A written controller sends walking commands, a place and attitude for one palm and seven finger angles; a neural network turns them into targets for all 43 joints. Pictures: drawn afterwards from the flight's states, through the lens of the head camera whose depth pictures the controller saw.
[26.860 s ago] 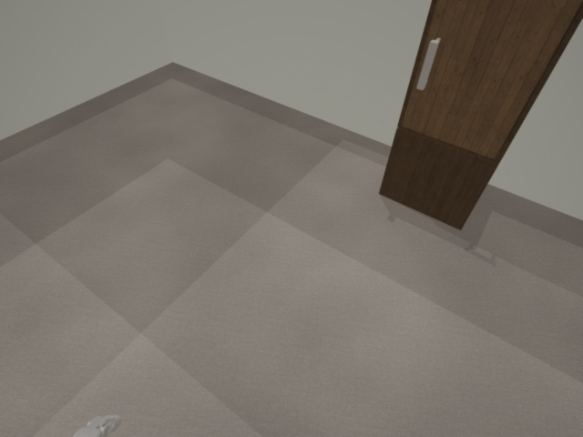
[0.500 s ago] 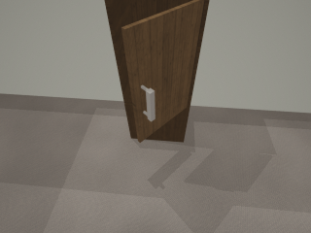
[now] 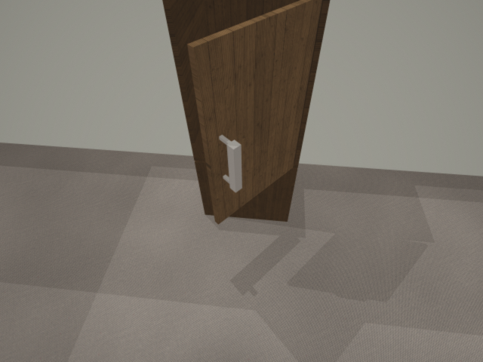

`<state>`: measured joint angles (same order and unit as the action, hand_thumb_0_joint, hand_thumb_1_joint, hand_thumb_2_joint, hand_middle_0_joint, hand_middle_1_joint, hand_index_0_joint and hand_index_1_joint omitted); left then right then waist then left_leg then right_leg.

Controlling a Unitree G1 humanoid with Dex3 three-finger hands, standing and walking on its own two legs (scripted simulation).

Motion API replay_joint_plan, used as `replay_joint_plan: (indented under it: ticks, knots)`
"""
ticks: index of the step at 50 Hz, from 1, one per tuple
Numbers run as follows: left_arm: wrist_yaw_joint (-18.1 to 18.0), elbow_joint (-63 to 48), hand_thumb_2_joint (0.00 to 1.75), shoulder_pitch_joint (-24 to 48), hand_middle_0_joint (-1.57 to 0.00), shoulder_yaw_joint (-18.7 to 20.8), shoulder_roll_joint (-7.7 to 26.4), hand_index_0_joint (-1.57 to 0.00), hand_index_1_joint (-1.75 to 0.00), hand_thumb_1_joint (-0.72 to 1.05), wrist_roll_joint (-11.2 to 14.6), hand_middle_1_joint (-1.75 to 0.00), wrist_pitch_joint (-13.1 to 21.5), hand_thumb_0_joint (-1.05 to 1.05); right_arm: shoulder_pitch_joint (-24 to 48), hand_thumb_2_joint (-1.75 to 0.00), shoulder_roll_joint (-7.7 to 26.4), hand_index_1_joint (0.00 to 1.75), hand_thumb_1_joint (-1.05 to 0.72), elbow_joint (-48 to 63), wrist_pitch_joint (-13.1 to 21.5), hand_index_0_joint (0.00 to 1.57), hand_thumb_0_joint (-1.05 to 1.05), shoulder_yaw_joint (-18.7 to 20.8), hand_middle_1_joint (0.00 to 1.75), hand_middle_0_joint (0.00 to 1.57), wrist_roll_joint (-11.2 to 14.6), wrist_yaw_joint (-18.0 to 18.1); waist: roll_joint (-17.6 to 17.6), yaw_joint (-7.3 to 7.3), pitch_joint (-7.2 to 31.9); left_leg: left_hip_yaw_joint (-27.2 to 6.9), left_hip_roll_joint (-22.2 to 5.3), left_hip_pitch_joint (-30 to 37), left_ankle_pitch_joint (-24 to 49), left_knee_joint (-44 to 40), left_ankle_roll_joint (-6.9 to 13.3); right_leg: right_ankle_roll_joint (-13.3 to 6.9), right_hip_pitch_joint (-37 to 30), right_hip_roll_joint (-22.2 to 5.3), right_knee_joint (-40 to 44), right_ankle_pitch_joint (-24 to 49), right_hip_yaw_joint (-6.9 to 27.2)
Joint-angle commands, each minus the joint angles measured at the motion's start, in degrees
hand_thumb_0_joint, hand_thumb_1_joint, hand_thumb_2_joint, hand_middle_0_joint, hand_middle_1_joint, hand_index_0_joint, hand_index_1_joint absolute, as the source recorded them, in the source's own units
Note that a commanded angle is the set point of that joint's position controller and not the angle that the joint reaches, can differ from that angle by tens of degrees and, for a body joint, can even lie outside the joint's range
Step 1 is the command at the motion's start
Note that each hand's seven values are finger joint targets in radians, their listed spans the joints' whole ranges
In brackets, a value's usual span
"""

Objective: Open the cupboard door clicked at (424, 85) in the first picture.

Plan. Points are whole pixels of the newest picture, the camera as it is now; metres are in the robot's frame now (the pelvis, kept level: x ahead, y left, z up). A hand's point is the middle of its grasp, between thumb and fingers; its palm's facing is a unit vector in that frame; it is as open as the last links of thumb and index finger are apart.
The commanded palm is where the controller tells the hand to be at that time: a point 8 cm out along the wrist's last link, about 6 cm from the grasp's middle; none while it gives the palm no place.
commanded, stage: look to check the result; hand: left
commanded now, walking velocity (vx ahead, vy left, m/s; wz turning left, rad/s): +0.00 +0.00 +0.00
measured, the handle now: (229, 163) +0.59 +0.07 -0.08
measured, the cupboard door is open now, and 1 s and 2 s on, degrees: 49 49 49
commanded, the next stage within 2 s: walk to a spot facing it in 0.06 s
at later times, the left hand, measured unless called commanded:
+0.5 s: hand out of the picture +0.05 +0.20 -0.18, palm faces -0.09 -0.97 -0.24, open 7.4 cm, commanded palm none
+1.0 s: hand out of the picture +0.07 +0.15 -0.17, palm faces -0.27 -0.92 -0.27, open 7.4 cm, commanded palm none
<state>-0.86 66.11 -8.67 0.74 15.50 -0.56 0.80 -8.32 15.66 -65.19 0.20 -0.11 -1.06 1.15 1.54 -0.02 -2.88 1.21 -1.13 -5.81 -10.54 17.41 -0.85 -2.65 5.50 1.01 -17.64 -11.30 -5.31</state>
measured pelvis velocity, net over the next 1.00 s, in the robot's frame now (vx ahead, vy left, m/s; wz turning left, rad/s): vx -0.03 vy -0.03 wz -0.37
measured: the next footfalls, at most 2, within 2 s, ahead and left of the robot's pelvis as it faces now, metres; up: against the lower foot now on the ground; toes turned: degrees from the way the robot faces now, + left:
left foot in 1.12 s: +0.07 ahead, +0.11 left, +0.00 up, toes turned -27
right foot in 1.42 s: -0.06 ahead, -0.16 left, +0.00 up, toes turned -38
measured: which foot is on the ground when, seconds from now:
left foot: down 0.00-0.66, up 0.68-1.00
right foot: down 0.00-1.00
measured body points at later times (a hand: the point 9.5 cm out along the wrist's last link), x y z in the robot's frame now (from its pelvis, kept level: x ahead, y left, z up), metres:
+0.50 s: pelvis -0.01 +0.00 -0.01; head +0.02 +0.00 +0.44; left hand +0.06 +0.25 -0.16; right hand +0.00 -0.25 -0.17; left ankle -0.01 +0.13 -0.75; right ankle -0.02 -0.08 -0.75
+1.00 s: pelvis -0.03 -0.03 -0.01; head +0.02 -0.06 +0.44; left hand +0.09 +0.20 -0.15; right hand +0.01 -0.31 -0.15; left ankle +0.01 +0.13 -0.69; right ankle -0.04 -0.11 -0.75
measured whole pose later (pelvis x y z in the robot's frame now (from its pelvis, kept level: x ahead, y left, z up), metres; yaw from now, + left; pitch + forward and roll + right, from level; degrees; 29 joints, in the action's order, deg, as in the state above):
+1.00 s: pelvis -0.03 -0.03 -0.01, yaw -21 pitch +1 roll +2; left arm -0.5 54.8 -13.8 4.5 11.7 -1.7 -2.2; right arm -3.5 12.7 -52.9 -2.2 3.8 -0.3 2.0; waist -1.2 -2.6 -5.4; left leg -1.0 -1.1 -23.2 -24.5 50.7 -2.9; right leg -3.7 15.6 5.2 -26.4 -11.3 9.3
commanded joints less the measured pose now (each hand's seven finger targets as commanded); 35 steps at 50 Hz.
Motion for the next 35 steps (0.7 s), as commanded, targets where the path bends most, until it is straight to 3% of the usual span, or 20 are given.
replay_joint_plan:
  ticks: [1,5,10,12,13,19,21,23,24,25,26,27,29,30,31,32,33,34,35]
  knots:
    - [-0.6,-2.7,0.90,0.2,-0.20,1.8,10.2,-0.20,-0.30,0.90,0.1,-0.30,1.3,0.00,-1.0,-0.90,9.0,0.30,-0.90,2.2,0.8,0.20,0.00,1.5,0.30,0.20,0.1,0.6,-1.8,0.30,4.5,-4.8,-5.9,1.0,11.9,-1.2,2.1,-0.4,-1.3,-8.8,2.5,14.1,7.5]
    - [-0.6,-2.8,0.90,0.0,-0.20,1.7,9.7,-0.20,-0.30,0.90,0.1,-0.30,1.2,0.00,-1.0,-0.90,8.6,0.30,-0.90,2.1,0.7,0.20,0.00,1.4,0.30,0.20,0.0,0.6,-1.9,0.23,2.8,-4.7,-5.7,0.4,11.0,-1.3,1.9,-0.3,-0.6,-8.7,2.8,13.4,7.3]
    - [-0.6,-3.0,0.90,0.1,-0.20,1.8,9.5,-0.20,-0.30,0.90,0.1,-0.30,1.1,0.00,-1.7,-0.90,8.4,0.30,-0.90,2.0,0.7,0.20,0.00,1.4,0.30,0.20,-0.1,0.7,-1.5,0.25,3.7,-4.2,-5.9,0.9,10.9,-1.2,1.8,-0.4,-0.9,-8.6,2.9,13.4,8.0]
    - [-0.9,-3.0,0.90,-1.8,-0.20,1.4,5.9,-0.20,-0.30,0.90,0.1,-0.30,0.2,0.00,-4.0,-0.90,4.3,0.30,-0.90,1.7,0.2,0.20,0.00,0.8,0.30,0.20,-0.1,1.0,-1.7,0.41,4.2,-2.4,-6.2,1.5,12.5,1.3,1.2,0.0,0.3,-8.5,0.8,17.7,8.2]
    - [-0.9,-3.1,0.90,-2.0,-0.20,1.5,5.6,-0.20,-0.30,0.90,0.1,-0.30,-0.3,0.00,-4.9,-0.90,3.6,0.30,-0.90,1.5,-0.3,0.20,0.00,0.9,0.30,0.20,-0.1,1.2,-1.5,0.56,3.3,-1.6,-6.3,1.0,11.7,2.2,1.0,0.0,1.0,-8.6,-0.2,18.5,8.6]
    - [-0.2,-6.9,0.90,-2.3,-0.20,3.5,6.9,-0.20,-0.30,0.90,-0.4,-0.30,-2.2,0.00,-6.4,-0.90,5.3,0.30,-0.90,4.8,-1.3,0.20,0.00,3.0,0.30,0.20,-0.1,2.1,-1.7,0.85,2.9,1.3,-8.0,-1.0,7.9,6.9,1.3,-1.2,5.7,-7.1,-6.9,19.4,11.5]
    - [0.1,-8.3,0.90,-2.1,-0.20,3.8,6.3,-0.20,-0.30,0.90,-0.5,-0.30,-2.7,0.00,-6.3,-0.90,5.9,0.30,-0.90,5.9,-1.4,0.20,0.00,3.6,0.30,0.20,-0.2,2.2,-0.4,0.85,1.9,0.1,-9.7,-1.4,5.7,6.2,2.3,-0.9,9.1,-5.5,-9.6,15.6,11.5]
    - [0.6,-9.8,0.90,-1.7,-0.20,4.0,5.1,-0.20,-0.30,0.90,-0.6,-0.30,-3.1,0.00,-6.5,-0.90,6.9,0.30,-0.90,7.0,-1.4,0.20,0.00,4.2,0.30,0.20,-0.4,2.3,3.8,0.88,0.9,-3.2,-13.3,-2.0,2.1,3.3,4.4,-0.1,13.1,-2.9,-14.9,7.7,10.2]
    - [0.9,-10.6,0.90,-1.5,-0.20,4.1,4.3,-0.20,-0.30,0.90,-0.6,-0.30,-3.3,0.00,-6.5,-0.90,7.5,0.30,-0.90,7.4,-1.2,0.20,0.00,4.5,0.30,0.20,-0.6,2.4,6.8,0.69,0.3,-5.7,-16.5,-3.1,2.5,1.1,6.4,0.4,14.5,-1.4,-20.5,0.8,8.5]
    - [1.2,-11.4,0.90,-1.1,-0.20,4.3,3.7,-0.20,-0.30,0.90,-0.7,-0.30,-3.7,0.00,-6.3,-0.90,7.9,0.30,-0.90,7.7,-0.9,0.20,0.00,4.8,0.30,0.20,-0.7,2.3,10.0,0.48,0.1,-8.0,-20.1,-3.6,5.6,-1.3,9.1,1.0,16.1,-0.5,-28.0,-11.8,6.4]
    - [1.4,-12.2,0.90,-0.8,-0.20,4.5,3.1,-0.20,-0.30,0.90,-0.7,-0.30,-4.0,0.00,-6.1,-0.90,8.0,0.30,-0.90,8.2,-0.7,0.20,0.00,4.7,0.30,0.20,-0.9,2.3,11.1,0.43,0.0,-8.7,-22.0,-3.7,9.3,-1.9,11.0,1.3,17.5,-0.8,-33.6,-18.3,6.3]
    - [1.4,-12.6,0.90,-1.0,-0.20,4.7,2.8,-0.20,-0.30,0.90,-0.6,-0.30,-4.1,0.00,-5.6,-0.90,7.8,0.30,-0.90,8.9,-0.5,0.20,0.00,4.6,0.30,0.20,-0.9,2.4,10.4,-0.11,0.7,-8.2,-22.8,-3.2,11.5,-1.1,11.7,1.2,18.0,-1.8,-36.0,-19.8,7.5]
    - [1.8,-12.8,0.90,-2.6,-0.20,4.8,2.0,-0.20,-0.30,0.90,-0.6,-0.30,-3.8,0.00,-3.2,-0.90,7.6,0.30,-0.90,10.1,-0.3,0.20,0.00,4.8,0.30,0.20,-1.2,2.3,8.0,-1.60,1.9,-4.1,-21.5,-4.3,17.6,3.5,10.0,1.0,13.9,-3.2,-29.8,-18.4,7.0]
    - [2.0,-12.2,0.90,-5.1,-0.20,4.9,1.8,-0.20,-0.30,0.90,-0.6,-0.30,-3.5,0.00,-2.2,-0.90,8.0,0.30,-0.90,10.5,-0.4,0.20,0.00,5.0,0.30,0.20,-1.1,2.3,6.8,-2.79,2.9,-0.6,-19.4,-5.0,17.4,7.3,7.8,1.2,9.7,-2.8,-23.6,-13.8,5.3]
    - [2.0,-11.3,0.90,-8.6,-0.20,5.3,2.6,-0.20,-0.30,0.90,-0.7,-0.30,-3.1,0.00,-1.2,-0.90,8.0,0.30,-0.90,10.9,-0.7,0.20,0.00,5.1,0.30,0.20,-0.8,2.2,2.8,-4.42,4.0,2.4,-15.9,-7.4,13.0,13.9,4.9,1.3,4.4,-2.3,-14.9,-4.7,4.7]
    - [1.4,-10.6,0.90,-11.6,-0.20,6.2,7.1,-0.20,-0.30,0.90,-1.4,-0.30,-2.4,0.00,-0.5,-0.90,5.8,0.30,-0.90,12.2,-1.2,0.20,0.00,5.1,0.30,0.20,0.1,2.0,-13.8,-5.45,3.8,7.2,-7.6,-14.8,-2.5,27.0,0.4,-0.9,0.7,-9.2,-2.3,9.6,17.7]
    - [0.4,-10.7,0.90,-12.3,-0.20,7.1,12.1,-0.20,-0.30,0.90,-1.4,-0.30,-2.3,0.00,1.1,-0.90,2.6,0.30,-0.90,14.2,-1.4,0.20,0.00,4.8,0.30,0.20,0.4,1.5,-24.1,-5.83,1.3,5.9,0.0,-25.0,-25.6,41.2,-1.9,-6.3,0.7,-21.1,1.9,24.3,36.0]
    - [-0.2,-10.8,0.90,-11.8,-0.20,7.0,11.5,-0.20,-0.30,0.90,-0.7,-0.30,-2.3,0.00,0.1,-0.90,3.6,0.30,-0.90,13.7,-2.0,0.20,0.00,4.9,0.30,0.20,0.4,1.3,-17.8,-5.03,1.7,-1.2,-1.8,-25.7,-24.0,47.9,-1.3,-10.0,1.0,-20.8,0.6,21.6,34.0]
    - [-0.3,-12.5,0.90,-7.7,-0.20,6.7,10.1,-0.20,-0.30,0.90,-0.7,-0.30,-2.5,0.00,-0.7,-0.90,3.4,0.30,-0.90,13.2,-2.2,0.20,0.00,5.1,0.30,0.20,0.6,0.9,-13.4,-2.81,0.7,-2.2,-3.0,-25.8,-20.5,50.0,-1.1,-11.1,5.3,-18.6,1.5,7.0,31.6]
